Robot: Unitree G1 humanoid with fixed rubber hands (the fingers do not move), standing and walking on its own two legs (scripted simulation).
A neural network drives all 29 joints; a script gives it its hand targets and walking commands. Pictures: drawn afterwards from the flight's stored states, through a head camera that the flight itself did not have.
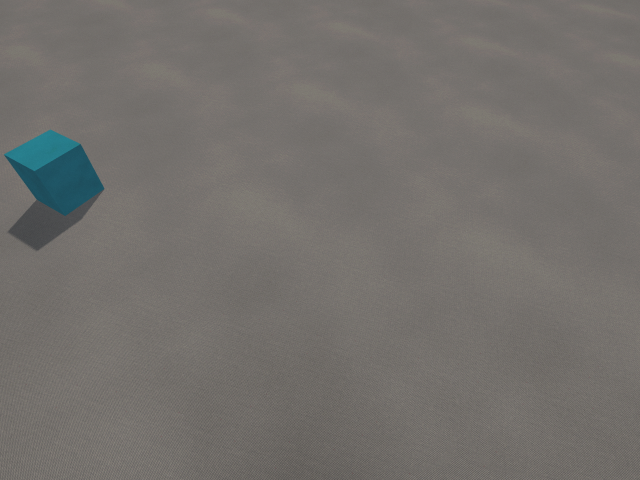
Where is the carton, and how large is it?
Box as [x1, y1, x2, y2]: [4, 130, 103, 215]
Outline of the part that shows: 49,130 7,152 4,155 38,200 65,215 103,189 103,187 80,144 56,132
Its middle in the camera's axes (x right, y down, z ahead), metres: -1.16 -0.30 +1.71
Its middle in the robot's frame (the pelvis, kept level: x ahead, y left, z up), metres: +1.41 +1.15 -0.65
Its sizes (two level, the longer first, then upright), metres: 0.210 0.200 0.250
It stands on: the floor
